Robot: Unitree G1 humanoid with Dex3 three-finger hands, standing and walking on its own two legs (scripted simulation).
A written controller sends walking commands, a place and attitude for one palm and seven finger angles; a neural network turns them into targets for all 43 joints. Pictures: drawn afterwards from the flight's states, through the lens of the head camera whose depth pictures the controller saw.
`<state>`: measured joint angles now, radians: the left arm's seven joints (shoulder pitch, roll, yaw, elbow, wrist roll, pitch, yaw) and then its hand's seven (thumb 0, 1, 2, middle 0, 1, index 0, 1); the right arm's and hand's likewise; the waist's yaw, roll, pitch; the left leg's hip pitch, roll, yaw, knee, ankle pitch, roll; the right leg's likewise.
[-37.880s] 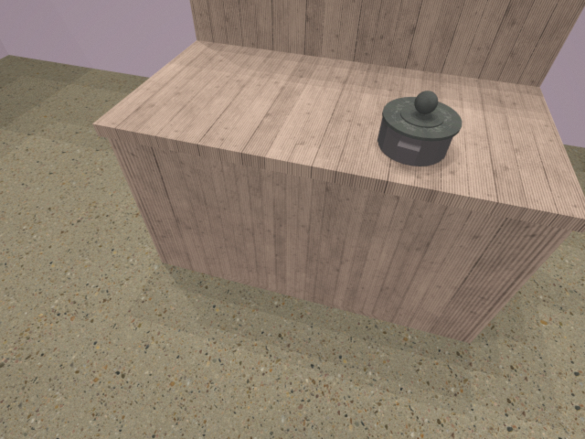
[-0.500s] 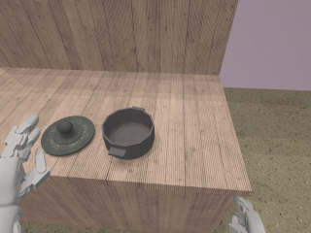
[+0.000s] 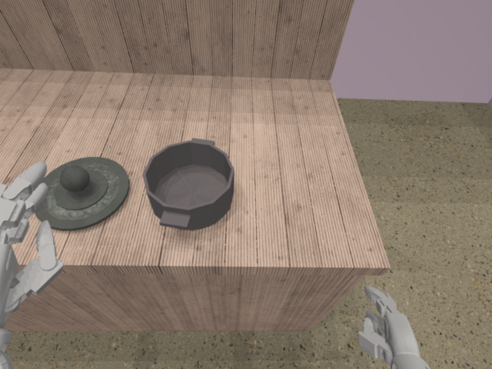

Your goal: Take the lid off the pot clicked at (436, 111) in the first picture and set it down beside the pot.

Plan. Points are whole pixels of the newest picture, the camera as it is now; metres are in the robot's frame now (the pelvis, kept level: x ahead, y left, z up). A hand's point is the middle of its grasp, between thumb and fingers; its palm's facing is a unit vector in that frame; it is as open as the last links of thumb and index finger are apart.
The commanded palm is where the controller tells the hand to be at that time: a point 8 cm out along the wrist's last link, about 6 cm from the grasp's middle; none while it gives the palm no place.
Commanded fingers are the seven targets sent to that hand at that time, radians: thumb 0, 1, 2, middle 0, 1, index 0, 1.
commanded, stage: step back with the hand held close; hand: left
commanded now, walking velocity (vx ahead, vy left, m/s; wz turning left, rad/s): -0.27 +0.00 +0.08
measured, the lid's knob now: (75, 178) +0.44 +0.39 -0.02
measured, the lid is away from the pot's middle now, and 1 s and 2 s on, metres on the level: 0.24 0.24 0.24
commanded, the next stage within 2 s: stop stepping back and stand still in 1.02 s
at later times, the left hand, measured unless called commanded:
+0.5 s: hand (14, 347) +0.12 +0.24 +0.14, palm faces +0.27 -0.87 -0.42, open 7.4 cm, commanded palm +0.06 +0.29 +0.18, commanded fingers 0.00 0.90 0.90 -0.20 -0.30 -0.20 -0.30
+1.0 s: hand out of the picture +0.05 +0.26 +0.15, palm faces +0.29 -0.90 -0.34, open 7.4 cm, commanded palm -0.02 +0.31 +0.18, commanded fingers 0.00 0.90 0.90 -0.20 -0.30 -0.20 -0.30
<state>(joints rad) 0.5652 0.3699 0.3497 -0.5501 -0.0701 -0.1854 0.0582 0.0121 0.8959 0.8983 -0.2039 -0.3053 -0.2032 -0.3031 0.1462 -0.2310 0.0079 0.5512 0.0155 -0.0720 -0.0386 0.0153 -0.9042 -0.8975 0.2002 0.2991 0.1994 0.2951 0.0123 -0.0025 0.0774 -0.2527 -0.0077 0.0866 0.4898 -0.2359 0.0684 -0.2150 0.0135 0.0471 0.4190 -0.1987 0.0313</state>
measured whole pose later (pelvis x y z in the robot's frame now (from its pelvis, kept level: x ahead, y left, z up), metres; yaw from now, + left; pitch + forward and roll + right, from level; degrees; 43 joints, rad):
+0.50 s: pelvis -0.07 +0.01 -0.02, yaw +1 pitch +0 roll -3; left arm 0.66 0.39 0.35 -0.64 -0.07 -0.20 0.09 0.01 0.89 0.90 -0.21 -0.31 -0.21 -0.30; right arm 0.24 -0.20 0.02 0.53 0.02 -0.09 -0.05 0.02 -0.90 -0.90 0.20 0.30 0.21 0.30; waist -0.03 0.00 0.04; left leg -0.45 0.00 0.06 0.67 -0.30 0.07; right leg -0.31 -0.01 -0.08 0.57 -0.25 0.02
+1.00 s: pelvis -0.14 +0.03 -0.03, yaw +1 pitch +1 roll -3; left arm 0.60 0.40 0.34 -0.65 -0.06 -0.26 0.11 0.01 0.89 0.90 -0.21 -0.31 -0.21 -0.30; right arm 0.25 -0.21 0.01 0.57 0.03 -0.11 -0.04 0.02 -0.90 -0.90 0.20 0.30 0.21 0.30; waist -0.06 -0.06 -0.04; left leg -0.39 0.02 -0.03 0.76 -0.38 0.02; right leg -0.36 -0.06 -0.07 0.69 -0.34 0.06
